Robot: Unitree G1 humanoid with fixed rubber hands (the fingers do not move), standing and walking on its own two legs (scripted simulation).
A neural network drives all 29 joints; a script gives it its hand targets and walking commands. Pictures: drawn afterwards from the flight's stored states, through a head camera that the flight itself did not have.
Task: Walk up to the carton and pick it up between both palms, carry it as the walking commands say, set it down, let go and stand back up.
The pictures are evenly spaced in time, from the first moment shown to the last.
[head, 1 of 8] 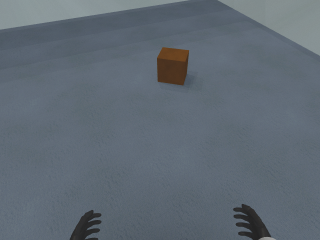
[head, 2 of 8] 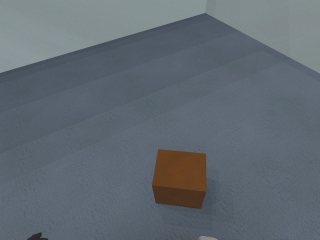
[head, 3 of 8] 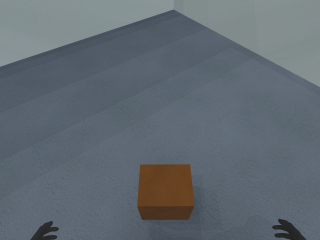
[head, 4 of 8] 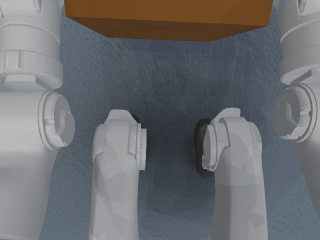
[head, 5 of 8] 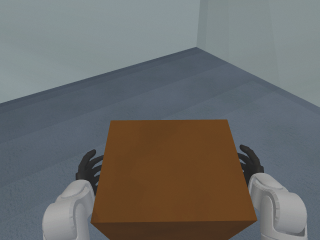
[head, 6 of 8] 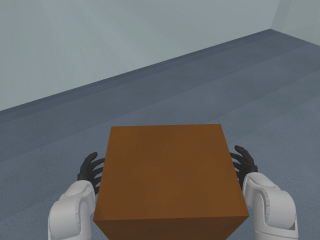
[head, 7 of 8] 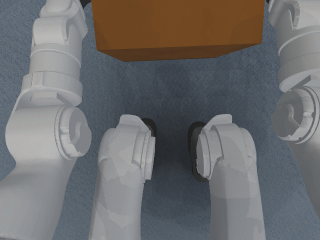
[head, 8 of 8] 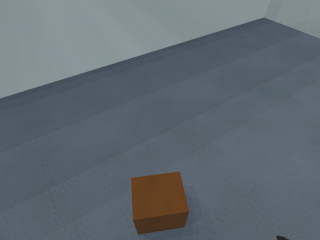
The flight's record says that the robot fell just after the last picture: no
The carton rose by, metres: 0.68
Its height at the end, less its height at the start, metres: +0.00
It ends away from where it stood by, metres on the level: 1.45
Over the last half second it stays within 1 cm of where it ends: yes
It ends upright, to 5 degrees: yes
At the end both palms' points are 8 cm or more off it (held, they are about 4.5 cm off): yes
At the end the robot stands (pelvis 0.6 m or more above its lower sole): yes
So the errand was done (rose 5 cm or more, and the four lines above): yes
